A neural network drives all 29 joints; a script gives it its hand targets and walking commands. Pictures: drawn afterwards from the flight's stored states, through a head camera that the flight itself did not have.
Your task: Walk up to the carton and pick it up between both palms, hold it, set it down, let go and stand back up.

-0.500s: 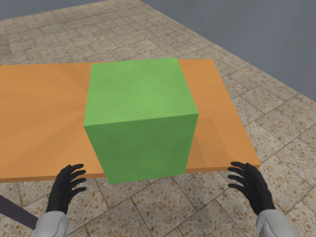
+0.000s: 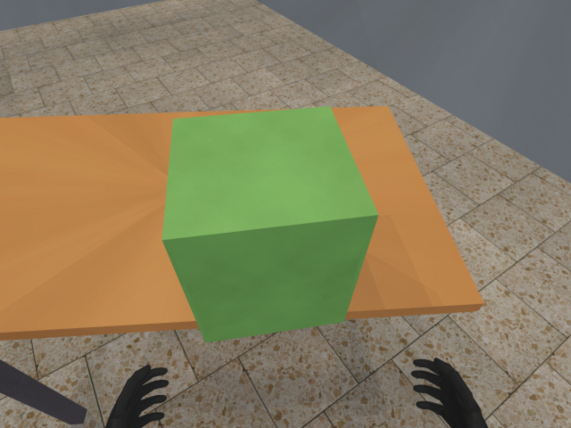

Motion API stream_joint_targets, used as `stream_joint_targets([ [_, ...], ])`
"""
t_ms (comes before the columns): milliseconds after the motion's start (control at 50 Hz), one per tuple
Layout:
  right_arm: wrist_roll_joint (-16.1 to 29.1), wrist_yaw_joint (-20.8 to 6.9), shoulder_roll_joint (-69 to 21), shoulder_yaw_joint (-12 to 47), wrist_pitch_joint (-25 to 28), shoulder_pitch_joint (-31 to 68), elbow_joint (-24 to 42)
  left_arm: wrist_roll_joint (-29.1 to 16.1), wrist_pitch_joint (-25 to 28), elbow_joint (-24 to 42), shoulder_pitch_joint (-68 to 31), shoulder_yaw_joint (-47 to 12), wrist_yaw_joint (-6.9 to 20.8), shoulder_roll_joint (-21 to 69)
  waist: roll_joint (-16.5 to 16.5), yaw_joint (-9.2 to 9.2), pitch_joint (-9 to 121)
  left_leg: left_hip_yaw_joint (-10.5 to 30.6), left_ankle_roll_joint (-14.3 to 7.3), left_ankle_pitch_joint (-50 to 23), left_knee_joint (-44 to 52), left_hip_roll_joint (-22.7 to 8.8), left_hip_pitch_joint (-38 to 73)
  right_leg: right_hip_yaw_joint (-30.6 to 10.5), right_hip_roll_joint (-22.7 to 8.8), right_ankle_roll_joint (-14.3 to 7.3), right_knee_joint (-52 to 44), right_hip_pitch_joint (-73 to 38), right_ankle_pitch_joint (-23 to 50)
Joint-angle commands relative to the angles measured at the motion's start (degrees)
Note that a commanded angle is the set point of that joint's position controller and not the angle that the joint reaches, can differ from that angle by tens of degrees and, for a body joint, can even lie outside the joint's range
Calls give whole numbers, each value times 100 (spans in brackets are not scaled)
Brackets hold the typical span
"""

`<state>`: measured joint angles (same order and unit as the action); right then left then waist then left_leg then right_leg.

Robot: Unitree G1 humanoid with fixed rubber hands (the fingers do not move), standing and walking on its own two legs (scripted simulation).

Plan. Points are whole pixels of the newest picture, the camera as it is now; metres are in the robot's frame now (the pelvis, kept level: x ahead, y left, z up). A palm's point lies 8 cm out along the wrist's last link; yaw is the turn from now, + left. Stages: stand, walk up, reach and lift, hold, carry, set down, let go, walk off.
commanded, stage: set down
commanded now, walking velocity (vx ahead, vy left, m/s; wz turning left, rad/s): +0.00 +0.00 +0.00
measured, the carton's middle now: (265, 228) +0.38 +0.06 +0.09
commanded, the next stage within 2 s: let go in 0.44 s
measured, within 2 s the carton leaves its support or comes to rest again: neither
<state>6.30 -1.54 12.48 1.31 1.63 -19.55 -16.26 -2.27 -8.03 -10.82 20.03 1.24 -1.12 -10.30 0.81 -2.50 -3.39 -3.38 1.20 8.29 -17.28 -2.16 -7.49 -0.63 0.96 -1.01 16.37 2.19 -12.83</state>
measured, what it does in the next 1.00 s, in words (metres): stands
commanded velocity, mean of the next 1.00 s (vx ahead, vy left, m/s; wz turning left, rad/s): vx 0.00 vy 0.00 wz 0.00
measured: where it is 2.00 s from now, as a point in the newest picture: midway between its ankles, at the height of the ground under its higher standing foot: outside the picture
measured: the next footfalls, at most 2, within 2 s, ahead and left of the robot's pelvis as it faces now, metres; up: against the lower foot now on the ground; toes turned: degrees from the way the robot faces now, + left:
none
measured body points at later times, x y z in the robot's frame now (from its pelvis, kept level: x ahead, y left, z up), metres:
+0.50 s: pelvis -0.01 +0.01 +0.00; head +0.00 +0.01 +0.45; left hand +0.16 +0.24 -0.09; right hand +0.16 -0.21 -0.09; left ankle +0.01 +0.13 -0.75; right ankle -0.04 -0.11 -0.75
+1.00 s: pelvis -0.02 +0.00 +0.00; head -0.02 +0.00 +0.44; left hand +0.16 +0.23 -0.09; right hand +0.15 -0.22 -0.09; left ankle +0.01 +0.13 -0.75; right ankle -0.04 -0.11 -0.75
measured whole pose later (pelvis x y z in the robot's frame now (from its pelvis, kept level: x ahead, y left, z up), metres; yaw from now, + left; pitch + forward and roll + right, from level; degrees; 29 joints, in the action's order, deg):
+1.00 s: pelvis -0.02 +0.00 +0.00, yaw +0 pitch -4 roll +0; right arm -1.6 -1.0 10.0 -1.8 9.4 -10.0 -39.7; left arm 0.1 -7.0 -30.3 10.1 0.6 -0.3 -11.4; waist 0.7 -0.2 -3.9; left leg -3.4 1.0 9.8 -21.7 -2.0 -7.4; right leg -0.6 0.7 -0.7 22.4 2.8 -15.2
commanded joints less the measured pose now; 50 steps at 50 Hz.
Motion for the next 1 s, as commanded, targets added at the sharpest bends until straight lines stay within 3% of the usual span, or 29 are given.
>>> stream_joint_targets([
  [0,-192,-6,560,-263,621,400,139,120,527,296,-299,253,-60,-592,1,4,627,-40,18,-1712,-398,249,1377,131,-1,54,-353,1431,1048],
  [160,-390,70,562,-283,942,763,-1156,229,436,-607,-599,181,60,-543,-79,144,552,-33,31,-1521,-439,210,1479,220,10,31,-279,1503,909],
  [420,-596,51,433,-321,1091,1171,-1889,287,303,-1214,-1044,172,94,-649,-171,161,438,-35,67,-1362,-415,159,1509,263,20,32,-217,1499,795],
  [960,-777,66,325,-465,897,1329,-1732,236,233,-1317,-1408,106,53,-703,-12,233,278,-63,36,-511,-383,184,1189,152,-106,125,-113,1462,551],
  [980,-763,193,801,-602,613,570,-2140,351,657,-1775,-663,316,14,-999,-251,117,580,431,-212,-1237,-838,-382,148,-324,-477,75,365,966,696],
])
